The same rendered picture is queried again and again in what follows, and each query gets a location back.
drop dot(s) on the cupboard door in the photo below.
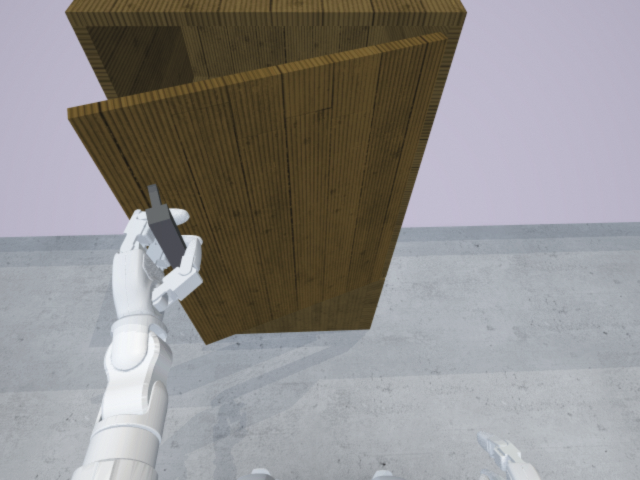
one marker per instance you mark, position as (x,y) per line
(293,175)

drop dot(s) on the right robot shin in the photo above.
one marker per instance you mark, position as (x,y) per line
(382,473)

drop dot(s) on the left robot shin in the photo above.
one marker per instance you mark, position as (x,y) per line
(261,471)

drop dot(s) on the robot shin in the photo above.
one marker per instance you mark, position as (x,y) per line
(382,473)
(261,471)

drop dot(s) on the robot right hand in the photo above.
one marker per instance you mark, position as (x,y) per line
(507,457)

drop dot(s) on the robot left hand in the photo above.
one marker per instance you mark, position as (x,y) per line
(135,272)

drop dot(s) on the handle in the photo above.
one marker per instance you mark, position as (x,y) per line
(164,228)

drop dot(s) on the robot left forearm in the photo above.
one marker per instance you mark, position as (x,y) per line
(128,430)

